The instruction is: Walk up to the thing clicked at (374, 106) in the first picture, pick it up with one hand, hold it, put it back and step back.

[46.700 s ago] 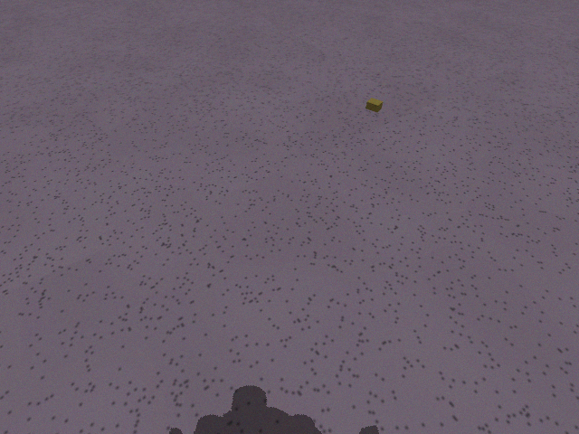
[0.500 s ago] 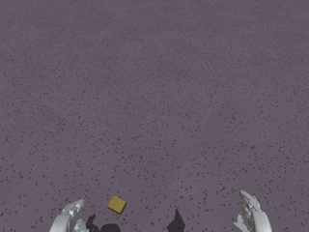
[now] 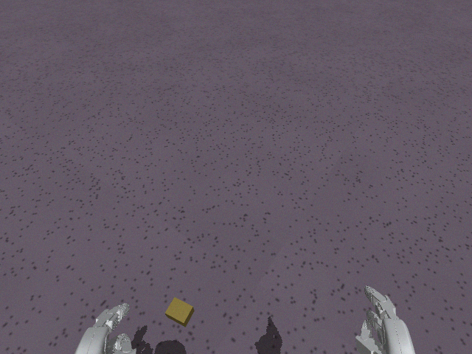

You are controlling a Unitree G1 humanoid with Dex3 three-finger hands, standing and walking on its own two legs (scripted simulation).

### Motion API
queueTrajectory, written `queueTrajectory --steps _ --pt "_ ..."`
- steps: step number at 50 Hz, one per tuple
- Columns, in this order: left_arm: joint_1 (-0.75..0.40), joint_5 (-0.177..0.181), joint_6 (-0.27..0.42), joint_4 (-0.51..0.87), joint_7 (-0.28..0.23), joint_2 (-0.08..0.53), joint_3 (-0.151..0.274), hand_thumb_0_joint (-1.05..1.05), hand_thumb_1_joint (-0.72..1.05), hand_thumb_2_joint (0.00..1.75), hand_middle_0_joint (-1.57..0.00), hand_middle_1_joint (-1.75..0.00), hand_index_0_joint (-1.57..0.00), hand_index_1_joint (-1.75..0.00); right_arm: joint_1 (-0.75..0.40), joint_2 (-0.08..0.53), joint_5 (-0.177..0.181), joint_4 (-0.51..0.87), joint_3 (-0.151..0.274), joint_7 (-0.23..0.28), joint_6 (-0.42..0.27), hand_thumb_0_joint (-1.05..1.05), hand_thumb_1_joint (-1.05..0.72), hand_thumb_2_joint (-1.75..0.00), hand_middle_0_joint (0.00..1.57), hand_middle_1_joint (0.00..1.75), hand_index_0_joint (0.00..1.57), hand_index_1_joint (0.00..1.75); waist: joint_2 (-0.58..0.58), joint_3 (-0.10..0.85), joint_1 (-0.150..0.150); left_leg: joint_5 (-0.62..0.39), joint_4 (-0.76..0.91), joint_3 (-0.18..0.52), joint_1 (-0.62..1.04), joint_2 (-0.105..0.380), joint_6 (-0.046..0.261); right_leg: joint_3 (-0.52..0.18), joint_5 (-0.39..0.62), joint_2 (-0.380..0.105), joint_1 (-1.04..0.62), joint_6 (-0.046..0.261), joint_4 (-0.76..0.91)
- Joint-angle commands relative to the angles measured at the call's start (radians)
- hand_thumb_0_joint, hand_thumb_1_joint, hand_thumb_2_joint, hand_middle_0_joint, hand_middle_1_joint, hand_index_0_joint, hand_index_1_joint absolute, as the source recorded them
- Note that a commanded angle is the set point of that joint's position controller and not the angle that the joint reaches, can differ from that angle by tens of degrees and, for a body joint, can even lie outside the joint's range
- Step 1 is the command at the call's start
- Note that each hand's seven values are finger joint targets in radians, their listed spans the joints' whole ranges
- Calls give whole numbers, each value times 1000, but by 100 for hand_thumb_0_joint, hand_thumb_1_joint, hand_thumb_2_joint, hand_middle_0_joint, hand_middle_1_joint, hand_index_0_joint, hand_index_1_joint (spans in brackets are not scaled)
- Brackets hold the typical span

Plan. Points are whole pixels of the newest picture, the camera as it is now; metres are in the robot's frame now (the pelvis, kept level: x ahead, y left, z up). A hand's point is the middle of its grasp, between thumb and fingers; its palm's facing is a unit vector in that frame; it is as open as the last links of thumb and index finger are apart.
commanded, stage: home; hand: left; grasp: from above
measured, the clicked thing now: (179, 311) +0.43 +0.23 -0.69
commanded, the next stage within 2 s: stand in 0.68 s
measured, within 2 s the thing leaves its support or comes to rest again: neither
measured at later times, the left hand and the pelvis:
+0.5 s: hand (134, 350) +0.17 +0.18 -0.05, palm faces +0.04 -0.98 -0.20, open 7.4 cm; pelvis +0.01 +0.00 +0.00, yaw +0 degrees
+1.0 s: hand out of the picture +0.14 +0.23 -0.10, palm faces +0.02 -0.95 -0.33, open 7.4 cm; pelvis +0.00 +0.00 +0.03, yaw +0 degrees
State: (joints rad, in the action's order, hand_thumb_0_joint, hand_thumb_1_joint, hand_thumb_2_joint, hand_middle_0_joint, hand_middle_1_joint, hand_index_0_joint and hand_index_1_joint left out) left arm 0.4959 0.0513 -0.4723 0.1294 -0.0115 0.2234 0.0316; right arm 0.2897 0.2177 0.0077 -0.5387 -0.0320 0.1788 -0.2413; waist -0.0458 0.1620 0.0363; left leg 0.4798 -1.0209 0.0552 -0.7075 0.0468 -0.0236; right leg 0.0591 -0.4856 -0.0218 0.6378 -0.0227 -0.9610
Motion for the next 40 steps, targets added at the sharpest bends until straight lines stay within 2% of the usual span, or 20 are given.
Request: queueTrajectory --steps 1,3,4,7,8,11,12,15,16,18,21,23,26,30,31,33,34,38,39,40 --pt "-21 -2 52 195 -10 99 55 0 90 90 -20 -30 -20 -30 -73 124 0 156 56 17 -64 0 -90 -90 20 30 20 30 -5 70 4 -172 174 -22 118 -40 32 14 167 41 -17 16 164" --pt "-31 -4 56 203 -12 116 72 0 90 90 -20 -30 -20 -30 -75 129 -2 158 60 18 -62 0 -90 -90 20 30 20 30 5 77 4 -181 171 -17 116 -39 32 16 173 41 -23 16 160" --pt "-11 -5 52 175 -10 99 55 0 90 90 -20 -30 -20 -30 -77 122 0 156 55 17 -61 0 -90 -90 20 30 20 30 5 63 -1 -185 168 -22 108 -41 32 15 177 39 -18 16 165" --pt "-23 -5 56 197 -13 109 64 0 90 90 -20 -30 -20 -30 -74 126 0 161 60 18 -58 0 -90 -90 20 30 20 30 5 76 5 -193 162 -27 117 -41 33 9 188 38 -20 14 168" --pt "-26 -2 54 195 -11 98 49 0 90 90 -20 -30 -20 -30 -76 122 0 157 55 18 -57 0 -90 -90 20 30 20 30 0 72 4 -193 164 -24 116 -41 33 11 189 37 -21 14 169" --pt "-19 -2 53 181 -12 102 63 0 90 90 -20 -30 -20 -30 -73 123 -1 154 57 18 -59 0 -90 -90 20 30 20 30 16 64 7 -178 164 -24 112 -41 35 11 178 38 -21 12 171" --pt "-24 -3 56 210 -13 126 80 0 90 90 -20 -30 -20 -30 -75 126 0 160 60 18 -57 0 -90 -90 20 30 20 30 -5 82 -3 -187 163 -23 110 -42 33 10 184 36 -29 15 165" --pt "1 -5 50 171 -10 85 42 0 90 90 -20 -30 -20 -30 -71 120 1 159 56 16 -53 0 -90 -90 20 30 20 30 11 63 2 -198 165 -20 109 -40 33 14 193 39 -22 16 161" --pt "-32 0 55 222 -13 112 66 0 90 90 -20 -30 -20 -30 -72 123 1 161 57 15 -53 0 -90 -90 20 30 20 30 -21 67 -1 -196 167 -22 113 -41 31 13 190 39 -20 17 161" --pt "-20 -4 54 198 -15 120 75 0 90 90 -20 -30 -20 -30 -75 135 1 160 66 16 -51 0 -90 -90 20 30 20 30 3 64 0 -183 173 -18 115 -37 31 15 173 41 -20 19 161" --pt "-6 -3 56 199 -14 94 49 0 90 90 -20 -30 -20 -30 -75 121 2 162 58 16 -51 0 -90 -90 20 30 20 30 -9 80 -2 -212 164 -21 117 -40 29 15 202 41 -27 18 157" --pt "-12 -3 55 210 -16 120 74 0 90 90 -20 -30 -20 -30 -72 133 0 162 66 16 -50 0 -90 -90 20 30 20 30 -3 82 2 -207 164 -19 121 -38 31 15 199 42 -25 18 156" --pt "-19 -2 58 221 -15 109 56 0 90 90 -20 -30 -20 -30 -70 123 0 161 59 16 -49 0 -90 -90 20 30 20 30 -13 92 0 -235 155 -21 126 -40 31 13 228 38 -34 17 153" --pt "-16 -3 56 208 -17 115 66 0 90 90 -20 -30 -20 -30 -73 125 2 164 61 15 -45 0 -90 -90 20 30 20 30 3 78 2 -229 150 -27 119 -41 33 10 226 37 -31 15 161" --pt "-6 -1 55 198 -13 95 50 0 90 90 -20 -30 -20 -30 -67 123 1 163 59 13 -46 0 -90 -90 20 30 20 30 1 92 9 -238 154 -20 126 -40 32 13 234 40 -33 15 154" --pt "-6 -3 54 210 -16 123 72 0 90 90 -20 -30 -20 -30 -68 135 1 161 67 14 -43 0 -90 -90 20 30 20 30 -6 84 2 -240 158 -19 130 -38 31 13 230 40 -31 18 151" --pt "-17 -4 53 205 -14 111 56 0 90 90 -20 -30 -20 -30 -71 132 1 160 66 13 -42 0 -90 -90 20 30 20 30 -5 79 7 -242 158 -16 130 -35 30 16 231 41 -27 18 151" --pt "-3 1 50 192 -14 93 51 0 90 90 -20 -30 -20 -30 -76 121 2 164 57 12 -42 0 -90 -90 20 30 20 30 -17 71 2 -225 163 -17 121 -37 28 20 216 42 -23 18 154" --pt "-310 -118 272 -159 -56 194 57 0 90 90 -20 -30 -20 -30 -122 236 -117 -81 93 -47 64 0 -90 -90 20 30 20 30 75 -163 -71 -399 242 5 111 -10 74 -48 211 -41 -216 55 204" --pt "-208 -122 343 -323 -48 217 82 0 90 90 -20 -30 -20 -30 -129 247 -117 -99 110 -76 102 0 -90 -90 20 30 20 30 128 -66 -72 -417 236 -21 187 -13 92 -117 239 -54 -249 91 231"
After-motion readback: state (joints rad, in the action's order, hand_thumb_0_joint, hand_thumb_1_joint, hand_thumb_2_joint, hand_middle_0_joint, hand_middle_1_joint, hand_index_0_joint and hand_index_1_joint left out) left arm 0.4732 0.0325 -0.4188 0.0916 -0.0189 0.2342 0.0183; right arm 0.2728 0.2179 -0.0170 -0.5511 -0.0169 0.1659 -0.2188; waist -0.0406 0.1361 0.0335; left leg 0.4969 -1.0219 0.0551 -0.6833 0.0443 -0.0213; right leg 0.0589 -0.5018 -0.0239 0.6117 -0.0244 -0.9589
